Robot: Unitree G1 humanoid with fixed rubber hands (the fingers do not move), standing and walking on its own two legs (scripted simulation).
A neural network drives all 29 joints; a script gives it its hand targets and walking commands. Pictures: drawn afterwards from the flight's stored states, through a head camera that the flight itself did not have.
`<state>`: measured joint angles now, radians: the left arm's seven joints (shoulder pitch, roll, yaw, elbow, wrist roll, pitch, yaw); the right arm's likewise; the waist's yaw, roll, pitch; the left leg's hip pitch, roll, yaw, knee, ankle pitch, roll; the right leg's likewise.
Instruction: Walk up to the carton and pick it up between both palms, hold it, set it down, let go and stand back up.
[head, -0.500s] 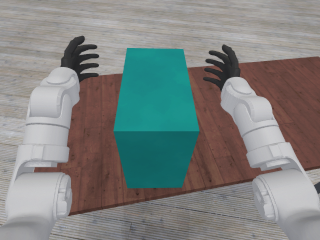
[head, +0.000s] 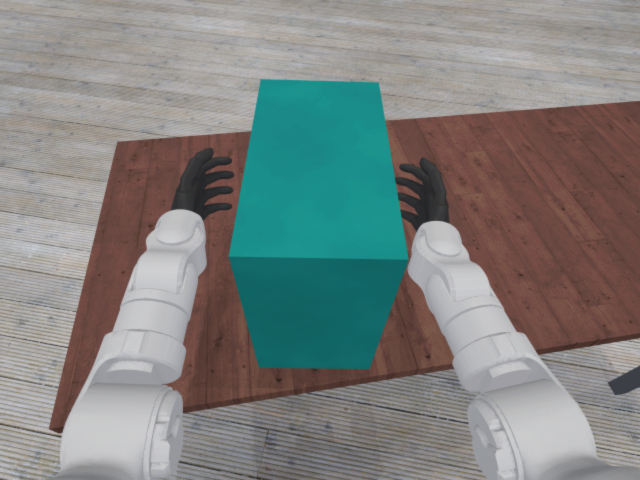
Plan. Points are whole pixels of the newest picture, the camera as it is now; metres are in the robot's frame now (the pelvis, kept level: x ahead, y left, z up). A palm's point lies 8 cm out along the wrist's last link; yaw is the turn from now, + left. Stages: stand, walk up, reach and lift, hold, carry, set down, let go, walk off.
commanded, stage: reach and lift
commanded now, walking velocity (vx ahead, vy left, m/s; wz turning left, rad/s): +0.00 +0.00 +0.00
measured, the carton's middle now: (317, 229) +0.46 +0.00 +0.04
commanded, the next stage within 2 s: none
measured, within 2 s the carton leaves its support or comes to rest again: neither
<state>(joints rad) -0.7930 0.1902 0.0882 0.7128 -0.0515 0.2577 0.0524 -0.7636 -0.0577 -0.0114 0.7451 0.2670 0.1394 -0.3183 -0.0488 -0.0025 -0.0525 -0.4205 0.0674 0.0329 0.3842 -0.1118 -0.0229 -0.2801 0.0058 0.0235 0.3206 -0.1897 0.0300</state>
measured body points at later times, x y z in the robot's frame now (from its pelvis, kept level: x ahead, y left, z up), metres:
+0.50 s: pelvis -0.01 +0.01 -0.01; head +0.04 +0.04 +0.44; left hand +0.44 +0.13 +0.09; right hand +0.42 -0.13 +0.09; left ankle +0.04 +0.13 -0.74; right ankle -0.03 -0.14 -0.74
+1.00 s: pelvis +0.00 +0.01 +0.00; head +0.03 +0.03 +0.45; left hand +0.43 +0.13 +0.09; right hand +0.40 -0.13 +0.09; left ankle +0.04 +0.13 -0.74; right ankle -0.03 -0.14 -0.74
